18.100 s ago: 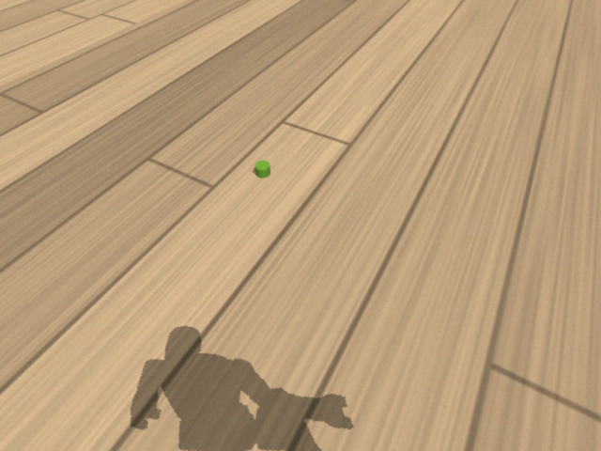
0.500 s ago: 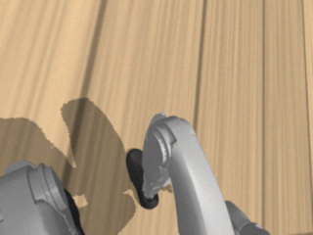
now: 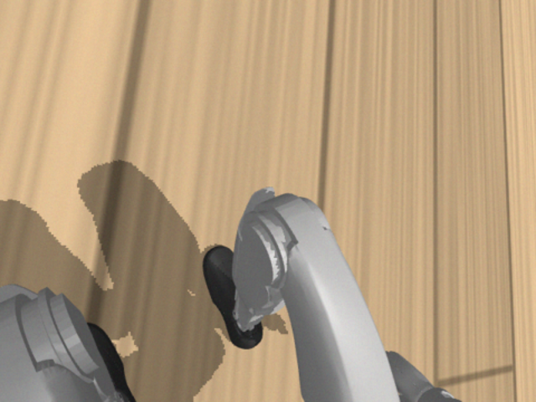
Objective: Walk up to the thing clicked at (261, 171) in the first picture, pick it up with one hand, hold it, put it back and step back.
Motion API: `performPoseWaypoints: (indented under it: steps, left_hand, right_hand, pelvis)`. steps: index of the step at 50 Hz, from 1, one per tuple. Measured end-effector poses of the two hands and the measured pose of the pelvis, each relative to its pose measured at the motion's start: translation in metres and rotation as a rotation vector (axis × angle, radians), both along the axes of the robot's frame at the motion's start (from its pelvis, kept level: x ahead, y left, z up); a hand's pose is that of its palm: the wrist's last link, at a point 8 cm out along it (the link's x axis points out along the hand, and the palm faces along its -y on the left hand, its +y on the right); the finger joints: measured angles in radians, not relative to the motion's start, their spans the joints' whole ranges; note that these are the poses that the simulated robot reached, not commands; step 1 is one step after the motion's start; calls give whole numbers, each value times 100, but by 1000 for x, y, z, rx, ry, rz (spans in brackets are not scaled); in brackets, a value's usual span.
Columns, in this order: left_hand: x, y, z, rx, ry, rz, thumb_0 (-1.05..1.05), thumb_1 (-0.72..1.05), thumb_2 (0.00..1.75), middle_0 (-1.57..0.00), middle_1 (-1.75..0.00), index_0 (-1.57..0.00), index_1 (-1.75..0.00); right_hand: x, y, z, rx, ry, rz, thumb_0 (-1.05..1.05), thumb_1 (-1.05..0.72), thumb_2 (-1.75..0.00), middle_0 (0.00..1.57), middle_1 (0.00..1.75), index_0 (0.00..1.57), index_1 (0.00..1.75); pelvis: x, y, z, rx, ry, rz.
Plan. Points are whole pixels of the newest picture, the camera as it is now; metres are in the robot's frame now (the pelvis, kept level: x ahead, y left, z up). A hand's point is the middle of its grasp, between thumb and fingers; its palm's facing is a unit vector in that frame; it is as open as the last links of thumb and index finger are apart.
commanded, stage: rest palm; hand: left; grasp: from above
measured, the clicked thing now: out of the picture +0.49 +0.34 -0.28
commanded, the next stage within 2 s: close in 0.78 s
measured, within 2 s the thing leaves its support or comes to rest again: neither
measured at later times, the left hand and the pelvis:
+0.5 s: hand out of the picture +0.48 +0.33 -0.25, palm faces -0.44 -0.15 -0.89, open 13.8 cm; pelvis +0.00 +0.00 +0.00, yaw -1 degrees
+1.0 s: hand out of the picture +0.47 +0.33 -0.25, palm faces -0.45 -0.15 -0.88, open 13.3 cm; pelvis +0.00 +0.00 +0.00, yaw -1 degrees
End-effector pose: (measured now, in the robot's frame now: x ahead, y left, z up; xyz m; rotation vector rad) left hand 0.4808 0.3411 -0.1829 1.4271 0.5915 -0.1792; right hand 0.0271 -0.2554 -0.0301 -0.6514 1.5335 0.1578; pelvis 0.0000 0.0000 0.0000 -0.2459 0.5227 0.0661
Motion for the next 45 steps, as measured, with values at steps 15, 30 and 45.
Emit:
performPoseWaypoints:
  steps: [15,30,45]
  left_hand:
    - [-2,-3,-5,1,-28,-10,0,-49,100,-8,-102,-9,-102]
    - [5,-6,-13,9,-17,11,0,-47,98,-9,-107,-10,-105]
    - [0,-9,-11,2,-21,2,0,-43,100,-10,-111,-12,-109]
  right_hand:
    - [22,9,-4,30,-57,75,0,-90,-90,20,30,20,30]
    - [12,15,-7,63,-16,60,0,-91,-90,20,30,20,30]
    - [5,12,-1,48,-18,63,0,-91,-90,20,30,20,30]
  pelvis:
    - [-1,2,-2,-12,-13,-3]
    - [1,2,-1,-18,-8,-11]
    - [-3,2,-1,-21,-22,-15]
